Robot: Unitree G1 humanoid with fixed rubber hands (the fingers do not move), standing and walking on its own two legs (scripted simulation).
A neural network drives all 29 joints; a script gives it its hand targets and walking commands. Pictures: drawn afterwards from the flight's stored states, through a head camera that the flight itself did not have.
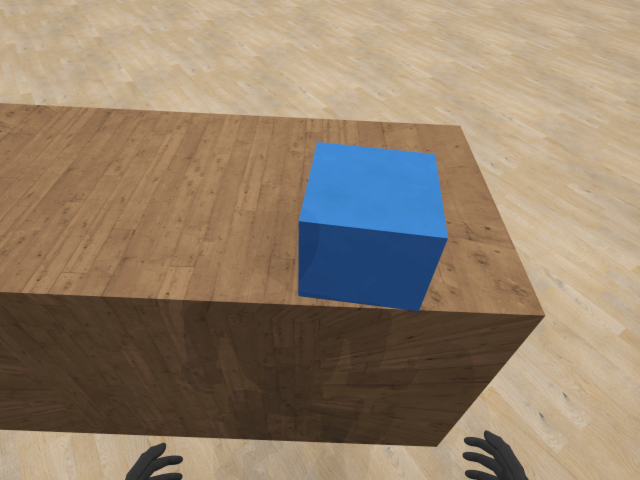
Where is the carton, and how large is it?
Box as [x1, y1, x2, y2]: [298, 142, 447, 310]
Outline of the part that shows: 317,142 299,217 298,295 418,310 447,239 434,154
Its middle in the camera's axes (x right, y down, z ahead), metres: +0.08 -0.02 +0.66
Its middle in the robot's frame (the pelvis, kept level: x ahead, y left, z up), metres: +0.53 -0.05 +0.02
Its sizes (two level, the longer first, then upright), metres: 0.203 0.203 0.175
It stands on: a pedestal, 0.71 m high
